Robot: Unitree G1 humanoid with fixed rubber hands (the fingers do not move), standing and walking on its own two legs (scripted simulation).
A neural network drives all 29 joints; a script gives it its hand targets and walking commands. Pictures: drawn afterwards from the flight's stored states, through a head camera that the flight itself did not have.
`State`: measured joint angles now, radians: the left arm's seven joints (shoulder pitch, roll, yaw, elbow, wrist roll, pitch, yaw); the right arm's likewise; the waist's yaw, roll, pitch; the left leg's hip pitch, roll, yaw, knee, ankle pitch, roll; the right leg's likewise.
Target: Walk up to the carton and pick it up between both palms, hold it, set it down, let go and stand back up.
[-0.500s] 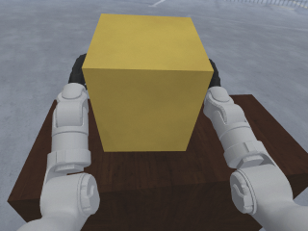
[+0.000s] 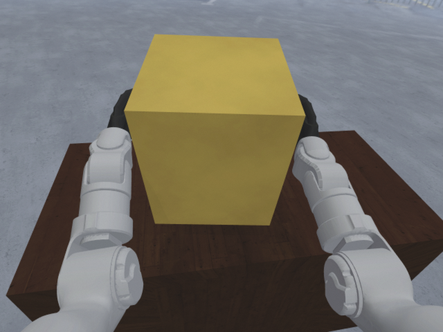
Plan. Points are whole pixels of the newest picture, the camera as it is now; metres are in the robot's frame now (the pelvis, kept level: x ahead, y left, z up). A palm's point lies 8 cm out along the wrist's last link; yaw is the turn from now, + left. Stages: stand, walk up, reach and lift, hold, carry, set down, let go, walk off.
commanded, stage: set down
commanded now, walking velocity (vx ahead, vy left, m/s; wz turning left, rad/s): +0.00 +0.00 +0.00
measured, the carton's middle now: (214, 134) +0.44 +0.00 +0.17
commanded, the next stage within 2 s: none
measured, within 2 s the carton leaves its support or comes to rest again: neither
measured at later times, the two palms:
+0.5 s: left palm (125, 141) +0.42 +0.17 +0.17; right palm (298, 151) +0.37 -0.16 +0.17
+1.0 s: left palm (127, 150) +0.44 +0.17 +0.14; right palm (292, 164) +0.38 -0.15 +0.14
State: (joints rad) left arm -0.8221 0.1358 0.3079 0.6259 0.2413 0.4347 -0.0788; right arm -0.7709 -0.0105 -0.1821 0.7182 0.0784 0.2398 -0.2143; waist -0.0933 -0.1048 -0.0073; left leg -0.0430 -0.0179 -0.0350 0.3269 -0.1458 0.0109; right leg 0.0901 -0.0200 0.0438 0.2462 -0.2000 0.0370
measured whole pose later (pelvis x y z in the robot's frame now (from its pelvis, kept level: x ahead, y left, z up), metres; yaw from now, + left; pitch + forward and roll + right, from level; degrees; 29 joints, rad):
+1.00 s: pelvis +0.01 +0.01 +0.00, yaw -1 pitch -3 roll +0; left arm -0.88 0.19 0.32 0.99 0.20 0.17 -0.12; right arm -0.69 0.14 -0.38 0.75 -0.16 0.06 -0.21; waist -0.09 -0.10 0.01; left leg -0.11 -0.02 0.00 0.32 -0.14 0.02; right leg 0.02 -0.04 0.03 0.23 -0.19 0.05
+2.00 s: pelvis +0.02 +0.01 +0.00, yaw -2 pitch +4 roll -1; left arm -0.92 0.20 0.35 1.19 0.23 -0.01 -0.14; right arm -0.63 0.22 -0.52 0.78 -0.34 -0.10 -0.21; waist -0.08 -0.08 -0.03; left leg -0.27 -0.01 0.05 0.36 -0.16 0.03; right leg -0.14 -0.04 0.01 0.27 -0.19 0.06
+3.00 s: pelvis +0.01 +0.01 -0.01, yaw -1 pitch +8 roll -2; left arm -0.99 0.24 0.40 1.37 0.27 -0.19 -0.12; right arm -0.71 0.21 -0.67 0.97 -0.42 -0.31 -0.21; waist -0.08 -0.08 -0.04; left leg -0.41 0.01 0.05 0.43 -0.17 0.03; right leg -0.27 -0.03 -0.02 0.32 -0.20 0.05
